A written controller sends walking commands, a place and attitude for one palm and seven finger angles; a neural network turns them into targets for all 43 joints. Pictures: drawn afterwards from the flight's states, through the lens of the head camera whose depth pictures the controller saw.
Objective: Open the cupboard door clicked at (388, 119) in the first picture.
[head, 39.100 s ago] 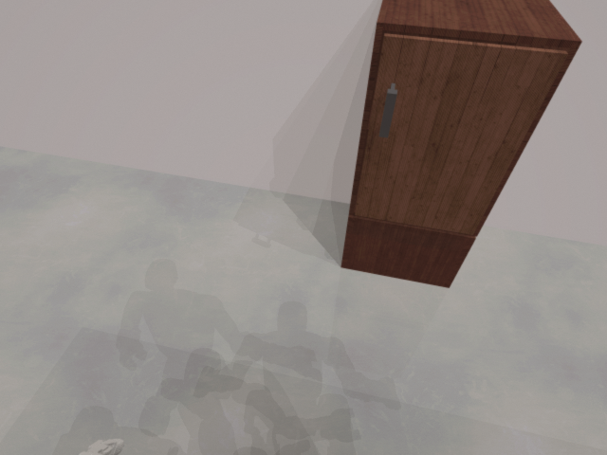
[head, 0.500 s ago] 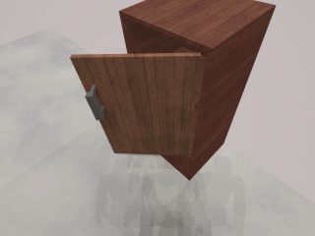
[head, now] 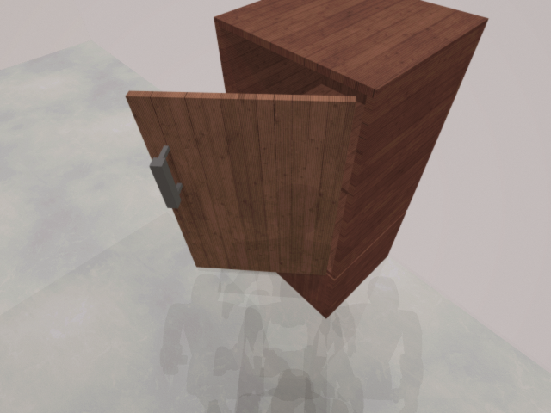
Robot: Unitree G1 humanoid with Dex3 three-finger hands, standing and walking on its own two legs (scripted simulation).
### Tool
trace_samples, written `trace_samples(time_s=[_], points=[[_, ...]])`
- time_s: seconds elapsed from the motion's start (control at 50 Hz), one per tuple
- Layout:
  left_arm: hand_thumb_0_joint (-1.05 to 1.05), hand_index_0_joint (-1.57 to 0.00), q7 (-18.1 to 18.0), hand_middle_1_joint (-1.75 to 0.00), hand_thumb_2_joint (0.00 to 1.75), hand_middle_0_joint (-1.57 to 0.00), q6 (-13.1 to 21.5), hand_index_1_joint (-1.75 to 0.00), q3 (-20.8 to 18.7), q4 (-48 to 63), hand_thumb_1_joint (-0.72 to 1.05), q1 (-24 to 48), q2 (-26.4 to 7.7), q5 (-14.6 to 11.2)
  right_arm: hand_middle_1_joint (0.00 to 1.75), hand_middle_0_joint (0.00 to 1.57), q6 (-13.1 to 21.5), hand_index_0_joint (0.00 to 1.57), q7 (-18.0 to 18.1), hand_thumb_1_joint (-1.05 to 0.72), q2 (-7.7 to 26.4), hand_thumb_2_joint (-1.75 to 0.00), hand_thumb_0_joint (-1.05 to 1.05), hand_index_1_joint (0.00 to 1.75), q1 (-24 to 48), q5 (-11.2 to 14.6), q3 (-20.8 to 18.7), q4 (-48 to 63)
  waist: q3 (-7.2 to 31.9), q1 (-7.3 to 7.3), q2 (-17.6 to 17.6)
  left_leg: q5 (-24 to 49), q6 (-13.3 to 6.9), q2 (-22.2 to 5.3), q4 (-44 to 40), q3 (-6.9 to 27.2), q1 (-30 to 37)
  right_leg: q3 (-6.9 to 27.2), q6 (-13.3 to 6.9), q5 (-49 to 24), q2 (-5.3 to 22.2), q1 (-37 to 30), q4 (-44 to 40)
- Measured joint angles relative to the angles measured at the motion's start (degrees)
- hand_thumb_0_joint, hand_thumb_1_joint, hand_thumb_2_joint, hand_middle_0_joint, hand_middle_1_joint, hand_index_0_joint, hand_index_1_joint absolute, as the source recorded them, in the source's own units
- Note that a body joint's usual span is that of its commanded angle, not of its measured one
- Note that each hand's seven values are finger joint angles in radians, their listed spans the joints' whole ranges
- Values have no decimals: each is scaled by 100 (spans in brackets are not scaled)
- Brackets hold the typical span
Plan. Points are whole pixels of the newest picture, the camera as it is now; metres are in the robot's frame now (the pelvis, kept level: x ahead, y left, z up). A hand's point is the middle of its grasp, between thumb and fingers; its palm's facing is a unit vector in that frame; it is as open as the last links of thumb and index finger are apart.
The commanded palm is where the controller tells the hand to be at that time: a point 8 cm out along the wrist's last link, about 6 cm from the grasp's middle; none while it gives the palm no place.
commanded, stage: raise the hand with hooked fingers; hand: left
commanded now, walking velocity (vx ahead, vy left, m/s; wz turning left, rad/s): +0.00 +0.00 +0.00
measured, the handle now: (169, 177) +0.55 +0.26 -0.01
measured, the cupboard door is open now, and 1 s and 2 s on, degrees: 42 42 42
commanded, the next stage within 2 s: none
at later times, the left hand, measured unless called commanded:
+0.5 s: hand (119, 411) +0.13 +0.23 -0.05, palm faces +0.06 -1.00 -0.03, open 9.4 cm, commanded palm +0.13 +0.28 -0.04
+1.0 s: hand (93, 360) +0.19 +0.28 -0.03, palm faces -0.01 -1.00 -0.08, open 12.4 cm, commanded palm +0.17 +0.34 -0.01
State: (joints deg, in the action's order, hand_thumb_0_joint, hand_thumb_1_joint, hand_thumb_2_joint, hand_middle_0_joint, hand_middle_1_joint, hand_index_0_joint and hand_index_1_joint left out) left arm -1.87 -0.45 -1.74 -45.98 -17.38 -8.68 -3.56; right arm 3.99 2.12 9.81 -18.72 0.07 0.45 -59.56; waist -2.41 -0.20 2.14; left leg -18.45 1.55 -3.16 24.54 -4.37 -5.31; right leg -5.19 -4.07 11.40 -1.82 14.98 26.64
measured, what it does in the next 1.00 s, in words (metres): lowers itself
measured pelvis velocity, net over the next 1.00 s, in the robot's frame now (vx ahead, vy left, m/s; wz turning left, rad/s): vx -0.04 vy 0.06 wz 0.06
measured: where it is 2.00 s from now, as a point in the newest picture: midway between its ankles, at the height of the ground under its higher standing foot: outside the picture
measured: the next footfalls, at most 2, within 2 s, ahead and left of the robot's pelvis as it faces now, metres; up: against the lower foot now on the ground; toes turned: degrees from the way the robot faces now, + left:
none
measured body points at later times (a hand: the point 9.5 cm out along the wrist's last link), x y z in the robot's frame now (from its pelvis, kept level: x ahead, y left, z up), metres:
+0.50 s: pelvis -0.05 +0.04 -0.09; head +0.01 +0.06 +0.36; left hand +0.12 +0.29 -0.05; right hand +0.20 -0.17 -0.12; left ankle -0.06 +0.14 -0.74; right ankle +0.03 -0.07 -0.74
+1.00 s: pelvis -0.04 +0.06 -0.07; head +0.02 +0.08 +0.37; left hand +0.19 +0.34 -0.02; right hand +0.14 -0.19 -0.14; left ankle -0.06 +0.14 -0.74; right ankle +0.03 -0.07 -0.74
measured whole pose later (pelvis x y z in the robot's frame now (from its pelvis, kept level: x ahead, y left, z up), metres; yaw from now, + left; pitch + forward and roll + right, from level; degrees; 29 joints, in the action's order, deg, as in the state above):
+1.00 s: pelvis -0.04 +0.06 -0.07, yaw +3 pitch +13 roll -3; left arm 20.2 19.0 -13.6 -4.1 -14.9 -18.3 -15.7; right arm 13.8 2.7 17.1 -15.7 1.6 1.0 -30.7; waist 6.1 0.7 0.3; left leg -32.8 -3.2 0.1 62.8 -1.5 -43.2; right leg -6.6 0.3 21.3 3.9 48.4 57.0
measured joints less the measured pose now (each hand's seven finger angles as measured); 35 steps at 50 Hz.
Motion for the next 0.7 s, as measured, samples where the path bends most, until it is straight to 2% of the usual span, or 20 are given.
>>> trace_samples(time_s=[0.04,0.06,0.12,0.18,0.24,0.28,0.3,0.36,0.44,0.5,0.58,0.64,0.7], points=[[2,-20,-155,-31,89,-20,320,-31,15,1450,90,-353,39,-254,30,20,509,20,149,-91,150,-90,1,30,-80,92,-8,379,101,-35,61,-31,17,66,68,31,-74,-13,20,60,79,80,129],[2,-20,-185,-31,89,-20,458,-31,7,1942,89,-379,68,-394,30,20,683,20,182,-91,243,-90,1,30,-35,136,-22,554,156,4,104,-34,-5,112,139,77,-153,-49,48,87,138,130,190],[2,-20,89,-34,87,-20,1186,-34,-231,2666,85,-44,57,-667,30,20,1055,20,166,-91,448,-90,1,30,297,140,-130,1134,388,114,96,-136,-87,226,627,173,-732,-122,120,203,300,638,610],[1,-21,697,-37,85,-21,2188,-37,-511,2826,80,300,-66,-925,30,20,1267,20,29,-91,541,-90,1,30,705,110,-233,1778,623,108,-151,-379,-102,266,1348,103,-1528,-38,120,396,381,1463,1308],[1,-21,1526,-40,83,-21,3172,-40,-603,2903,75,249,-89,-1095,30,19,1397,20,-182,-91,674,-90,1,30,1000,81,-364,2399,763,70,-376,-723,-106,256,2182,55,-2269,25,91,642,418,2205,2060],[1,-21,2045,-43,81,-21,3569,-43,-561,2913,70,38,-98,-1090,30,19,1413,19,-269,-91,799,-90,1,30,1126,91,-430,2735,861,30,-455,-957,-148,265,2727,57,-2729,43,105,829,457,2656,2551],[1,-21,2235,-45,80,-21,3625,-44,-524,2929,68,-83,-116,-1083,30,19,1390,19,-278,-91,844,-90,1,30,1168,106,-454,2875,906,-4,-499,-1060,-152,272,2976,54,-2943,55,119,915,479,2867,2780],[1,-22,2474,-49,77,-22,3400,-49,-456,3049,61,-372,-174,-1097,30,19,1283,19,-232,-91,891,-90,1,30,1206,148,-487,3208,925,-119,-596,-1305,-220,292,3587,91,-3450,36,148,1108,538,3331,3303],[1,-23,2143,-55,73,-23,3003,-55,-517,3666,51,-598,-265,-1077,30,19,1170,19,-127,-91,723,-90,1,30,1119,114,-329,3375,785,-227,-562,-1492,-259,274,4084,241,-3806,-105,182,1205,563,3544,3590],[2,-23,1880,-59,70,-23,2940,-59,-558,4254,44,-502,-404,-994,30,19,1107,19,-94,-90,507,-90,1,30,994,71,-78,3265,728,-244,-441,-1541,-290,265,4277,367,-3968,-229,212,1197,573,3584,3620],[2,-24,1989,-65,67,-24,2717,-65,-557,4551,35,45,-606,-969,30,20,1017,20,-85,-90,256,-90,1,30,811,56,271,3015,714,-167,-203,-1531,-351,277,4376,430,-4134,-292,276,1118,588,3648,3563],[1,-24,2218,-70,64,-24,2193,-70,-604,4412,28,348,-703,-1039,30,20,895,20,-83,-90,101,-90,1,30,624,109,422,2893,747,-44,-107,-1472,-410,289,4262,336,-4133,-201,332,1023,582,3672,3440],[1,-25,2300,-74,61,-25,1575,-74,-717,4307,21,328,-723,-1147,30,20,789,20,-62,-90,57,-90,1,30,377,148,453,2890,806,92,-97,-1387,-456,311,4020,204,-4014,-72,384,930,577,3618,3252]])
